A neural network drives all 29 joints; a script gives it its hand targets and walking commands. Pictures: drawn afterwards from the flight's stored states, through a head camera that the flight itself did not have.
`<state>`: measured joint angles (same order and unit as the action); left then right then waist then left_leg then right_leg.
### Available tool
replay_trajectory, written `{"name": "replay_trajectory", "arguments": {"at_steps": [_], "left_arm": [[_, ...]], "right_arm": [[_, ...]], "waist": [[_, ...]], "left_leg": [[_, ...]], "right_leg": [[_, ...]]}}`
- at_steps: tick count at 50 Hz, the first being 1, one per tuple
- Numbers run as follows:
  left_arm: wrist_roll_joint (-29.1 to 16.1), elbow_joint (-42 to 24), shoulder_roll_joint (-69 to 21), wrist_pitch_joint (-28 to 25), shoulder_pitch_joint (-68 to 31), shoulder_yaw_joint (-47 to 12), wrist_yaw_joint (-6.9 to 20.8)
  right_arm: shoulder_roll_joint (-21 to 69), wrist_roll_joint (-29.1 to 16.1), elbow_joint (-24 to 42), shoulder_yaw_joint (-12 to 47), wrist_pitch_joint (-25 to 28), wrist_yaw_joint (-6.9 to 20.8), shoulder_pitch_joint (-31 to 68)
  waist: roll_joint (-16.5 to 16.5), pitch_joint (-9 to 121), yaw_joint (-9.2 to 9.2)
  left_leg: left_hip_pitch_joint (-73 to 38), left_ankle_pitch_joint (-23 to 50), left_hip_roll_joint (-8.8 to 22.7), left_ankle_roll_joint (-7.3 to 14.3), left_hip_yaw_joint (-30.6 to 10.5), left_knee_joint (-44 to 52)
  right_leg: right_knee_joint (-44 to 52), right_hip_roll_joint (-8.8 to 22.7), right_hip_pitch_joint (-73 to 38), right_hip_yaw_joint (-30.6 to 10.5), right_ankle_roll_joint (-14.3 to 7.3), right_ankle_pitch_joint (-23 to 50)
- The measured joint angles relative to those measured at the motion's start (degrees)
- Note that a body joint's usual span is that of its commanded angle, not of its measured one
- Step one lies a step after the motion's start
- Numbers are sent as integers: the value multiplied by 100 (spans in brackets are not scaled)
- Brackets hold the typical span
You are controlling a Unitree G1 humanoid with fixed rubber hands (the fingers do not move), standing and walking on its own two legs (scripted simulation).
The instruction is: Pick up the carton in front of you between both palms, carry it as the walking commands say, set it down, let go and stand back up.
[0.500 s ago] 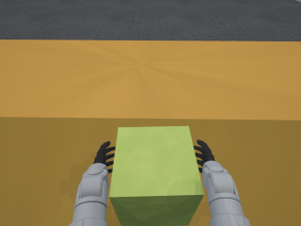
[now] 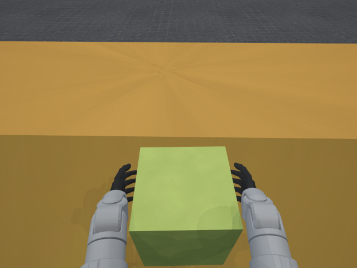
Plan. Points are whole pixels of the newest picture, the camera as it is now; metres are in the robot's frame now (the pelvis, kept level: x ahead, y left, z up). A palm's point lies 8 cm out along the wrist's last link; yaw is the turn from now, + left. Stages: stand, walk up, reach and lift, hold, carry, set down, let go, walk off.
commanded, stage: reach and lift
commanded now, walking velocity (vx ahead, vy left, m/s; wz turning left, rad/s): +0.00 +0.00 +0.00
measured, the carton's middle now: (183, 208) +0.30 +0.00 -0.04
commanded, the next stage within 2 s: hold in 0.40 s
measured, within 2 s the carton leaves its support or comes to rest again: neither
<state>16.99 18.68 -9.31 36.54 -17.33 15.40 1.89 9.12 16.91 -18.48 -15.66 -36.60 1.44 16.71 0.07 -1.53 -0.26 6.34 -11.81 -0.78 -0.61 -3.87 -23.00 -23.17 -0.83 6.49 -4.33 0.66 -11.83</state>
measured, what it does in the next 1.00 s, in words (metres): stands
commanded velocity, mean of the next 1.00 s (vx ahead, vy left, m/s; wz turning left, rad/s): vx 0.00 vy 0.00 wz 0.00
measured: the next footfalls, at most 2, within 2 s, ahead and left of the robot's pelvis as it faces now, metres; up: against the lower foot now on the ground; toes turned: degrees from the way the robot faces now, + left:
right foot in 1.48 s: +0.15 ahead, -0.10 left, +0.00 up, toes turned -8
left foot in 1.78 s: +0.41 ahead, +0.12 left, +0.00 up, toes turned +12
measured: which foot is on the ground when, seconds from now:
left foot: down 0.00-1.00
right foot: down 0.00-1.00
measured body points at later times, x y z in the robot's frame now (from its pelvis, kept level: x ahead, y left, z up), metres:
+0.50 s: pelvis +0.00 +0.00 +0.00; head -0.03 +0.00 +0.45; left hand +0.30 +0.15 +0.04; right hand +0.30 -0.15 +0.04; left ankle +0.01 +0.13 -0.74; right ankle +0.01 -0.13 -0.74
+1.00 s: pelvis -0.01 +0.00 +0.00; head -0.05 +0.00 +0.45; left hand +0.30 +0.15 +0.05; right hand +0.29 -0.15 +0.05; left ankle +0.01 +0.13 -0.74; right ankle +0.01 -0.13 -0.74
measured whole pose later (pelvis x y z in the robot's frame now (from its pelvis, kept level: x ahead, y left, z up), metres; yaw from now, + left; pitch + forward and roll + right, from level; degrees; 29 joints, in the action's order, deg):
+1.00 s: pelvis -0.01 +0.00 +0.00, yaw +0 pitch -8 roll +0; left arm 15.7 13.2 -9.3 42.9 -17.2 14.2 1.4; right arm 9.1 15.9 -13.1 -14.6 -43.0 1.3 16.8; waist 0.0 -3.1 -0.1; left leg 2.3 -10.5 -0.7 -0.7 -4.1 -21.2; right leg -21.3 -0.8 2.3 -4.2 0.6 -10.6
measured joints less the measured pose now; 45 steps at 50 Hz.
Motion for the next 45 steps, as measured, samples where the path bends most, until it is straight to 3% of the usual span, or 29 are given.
{"name": "replay_trajectory", "arguments": {"at_steps": [23, 30, 45], "left_arm": [[-113, -434, 50, 317, 192, -217, -42], [-245, -858, 90, 580, 369, -412, -84], [-144, -581, 13, 660, 42, -162, -55]], "right_arm": [[-33, -133, 381, 218, -320, -51, -137], [-71, -233, 810, 414, -597, -85, -300], [-7, -125, 573, 132, -664, -22, -22]], "waist": [[10, -80, -7], [0, -31, 25], [-12, -182, 19]], "left_leg": [[-286, 75, 19, -9, -25, 200], [-454, 140, 14, -5, -31, 326], [-400, 136, 0, -1, -22, 172]], "right_leg": [[216, -6, -299, 18, -13, 80], [365, 7, -480, 19, -4, 152], [190, 7, -414, 8, 1, 140]]}}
